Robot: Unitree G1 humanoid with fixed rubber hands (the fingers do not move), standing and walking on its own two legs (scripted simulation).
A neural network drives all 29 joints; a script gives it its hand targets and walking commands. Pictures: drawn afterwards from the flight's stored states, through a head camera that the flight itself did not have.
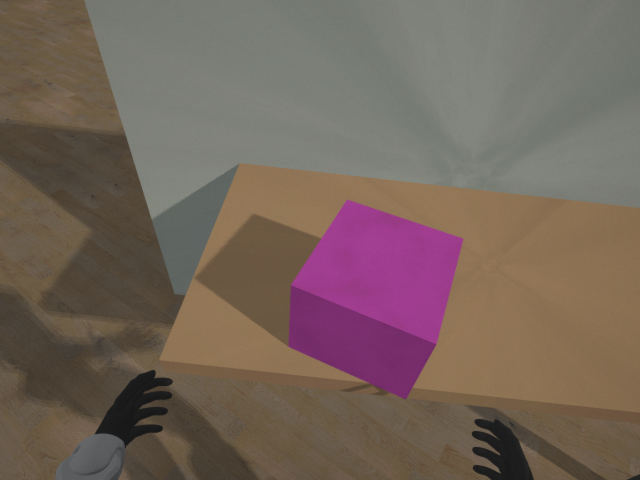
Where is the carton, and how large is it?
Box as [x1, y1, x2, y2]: [289, 200, 462, 398]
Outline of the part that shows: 347,200 291,284 289,346 405,398 436,343 462,238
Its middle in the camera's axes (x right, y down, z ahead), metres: +0.09 +0.08 +0.66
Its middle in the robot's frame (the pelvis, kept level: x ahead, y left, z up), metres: +0.43 -0.04 -0.05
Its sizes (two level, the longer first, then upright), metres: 0.225 0.213 0.171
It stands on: a table, 0.64 m high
